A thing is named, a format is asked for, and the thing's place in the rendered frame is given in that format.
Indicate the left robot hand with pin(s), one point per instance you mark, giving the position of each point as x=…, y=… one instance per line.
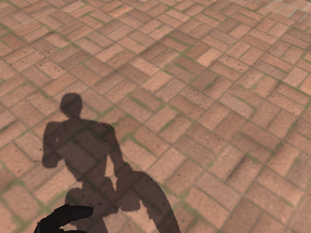
x=62, y=216

